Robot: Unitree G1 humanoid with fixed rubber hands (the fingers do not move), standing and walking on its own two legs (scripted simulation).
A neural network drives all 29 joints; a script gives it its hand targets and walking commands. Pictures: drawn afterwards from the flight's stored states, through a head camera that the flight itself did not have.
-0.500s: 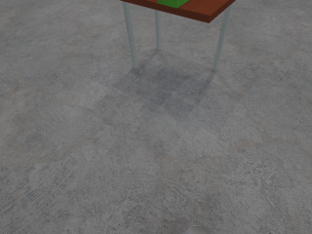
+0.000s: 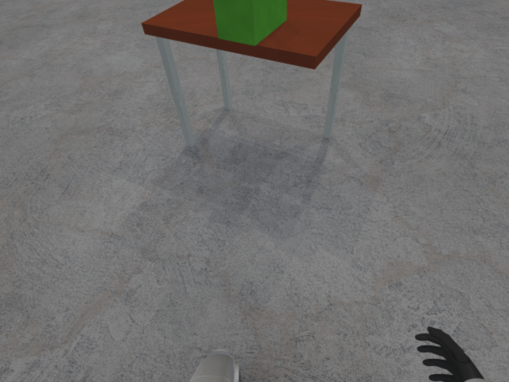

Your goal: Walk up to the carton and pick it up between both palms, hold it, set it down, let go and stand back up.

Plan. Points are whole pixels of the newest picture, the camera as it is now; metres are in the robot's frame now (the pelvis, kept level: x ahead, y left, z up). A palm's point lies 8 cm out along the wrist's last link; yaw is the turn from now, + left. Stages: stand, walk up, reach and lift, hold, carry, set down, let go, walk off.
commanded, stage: walk up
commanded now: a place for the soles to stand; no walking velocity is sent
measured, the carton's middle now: out of the picture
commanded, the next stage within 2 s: none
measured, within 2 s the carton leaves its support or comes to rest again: neither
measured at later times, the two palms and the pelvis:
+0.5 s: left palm (114, 251) +0.36 +0.33 -0.07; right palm (448, 357) +0.20 -0.29 -0.11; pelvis +0.21 +0.04 -0.02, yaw -11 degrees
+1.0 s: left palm (97, 184) +0.58 +0.46 -0.10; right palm (352, 222) +0.47 -0.18 -0.11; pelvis +0.43 +0.15 -0.05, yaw -17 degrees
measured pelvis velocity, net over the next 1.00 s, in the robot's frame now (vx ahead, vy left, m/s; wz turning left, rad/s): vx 0.43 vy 0.15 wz -0.30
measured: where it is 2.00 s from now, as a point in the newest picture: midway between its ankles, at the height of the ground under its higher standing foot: (194, 244)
